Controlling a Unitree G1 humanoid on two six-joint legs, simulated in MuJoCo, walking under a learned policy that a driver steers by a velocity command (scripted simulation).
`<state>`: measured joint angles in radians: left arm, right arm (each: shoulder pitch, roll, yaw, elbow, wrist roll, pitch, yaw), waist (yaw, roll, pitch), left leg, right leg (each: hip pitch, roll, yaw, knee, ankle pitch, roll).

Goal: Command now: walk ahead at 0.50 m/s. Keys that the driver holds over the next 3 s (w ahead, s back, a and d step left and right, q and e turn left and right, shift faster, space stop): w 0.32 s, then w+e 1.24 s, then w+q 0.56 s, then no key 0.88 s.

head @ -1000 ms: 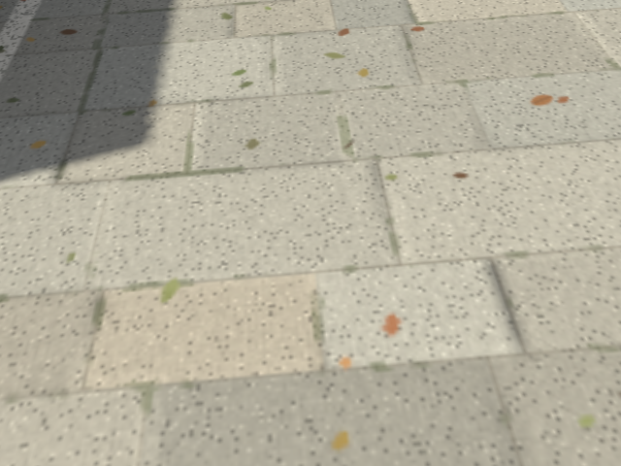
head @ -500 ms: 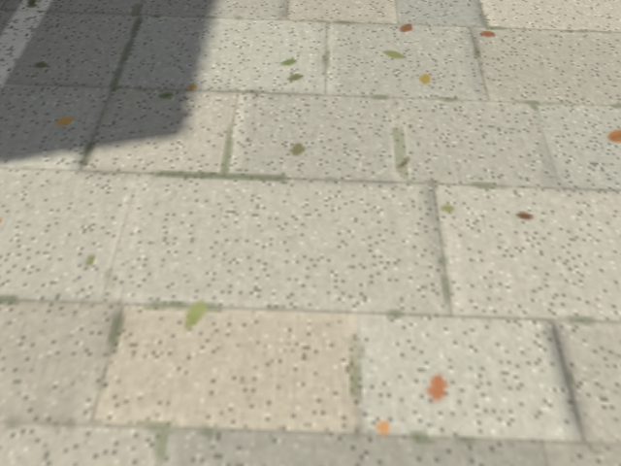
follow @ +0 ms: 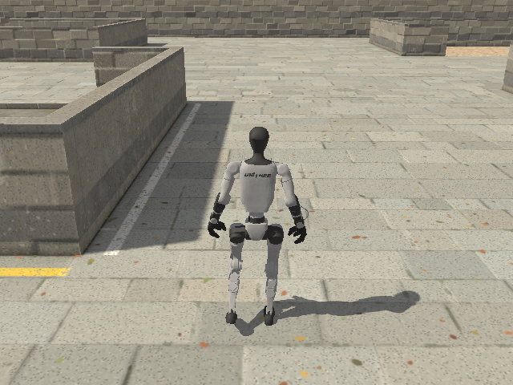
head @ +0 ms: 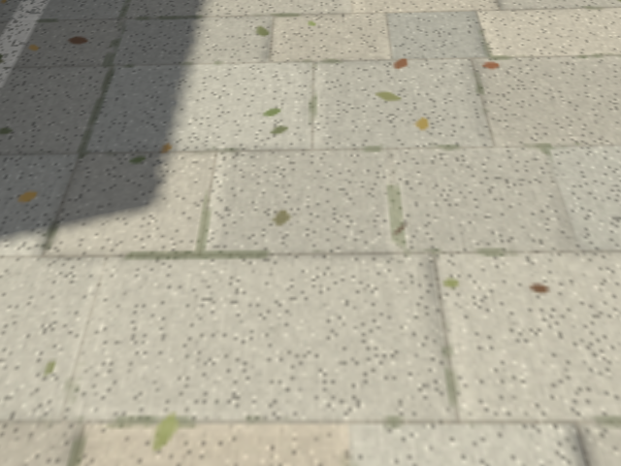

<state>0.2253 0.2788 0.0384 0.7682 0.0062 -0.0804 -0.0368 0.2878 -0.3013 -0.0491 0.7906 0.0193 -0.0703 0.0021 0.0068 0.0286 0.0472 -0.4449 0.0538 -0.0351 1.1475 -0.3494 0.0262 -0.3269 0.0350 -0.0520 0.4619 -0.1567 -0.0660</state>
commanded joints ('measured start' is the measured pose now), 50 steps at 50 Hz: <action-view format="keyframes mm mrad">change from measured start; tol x32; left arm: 1 3 116 29 -46 0 -27 4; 50 134 182 88 -105 -23 17 5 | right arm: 1 41 -69 -22 -53 -7 3 -6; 50 -147 -118 -24 -79 25 -80 10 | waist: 1 -18 -112 -83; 16 51 -96 20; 21 -115 252 -462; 30 4 42 -16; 50 88 -74 -201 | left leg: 1 -139 83 -38 -30 90 -12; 16 -160 10 18 -648 323 13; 19 359 0 24 -662 313 88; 21 867 372 -665 -797 72 285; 26 344 212 -173 -968 180 151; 36 362 178 169 -1040 432 138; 45 532 206 272 -529 1091 63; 46 341 164 277 -260 893 21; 47 -135 -23 240 116 -31 -47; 50 -363 -2 -63 181 -84 0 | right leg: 1 157 -260 302 -297 80 -178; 18 382 -258 127 -45 555 -82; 22 -405 -41 202 838 -389 28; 35 -318 -158 97 321 222 67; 45 5 14 -73 134 -12 -83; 48 761 -376 906 -144 -219 -395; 50 548 -311 648 -179 -90 -289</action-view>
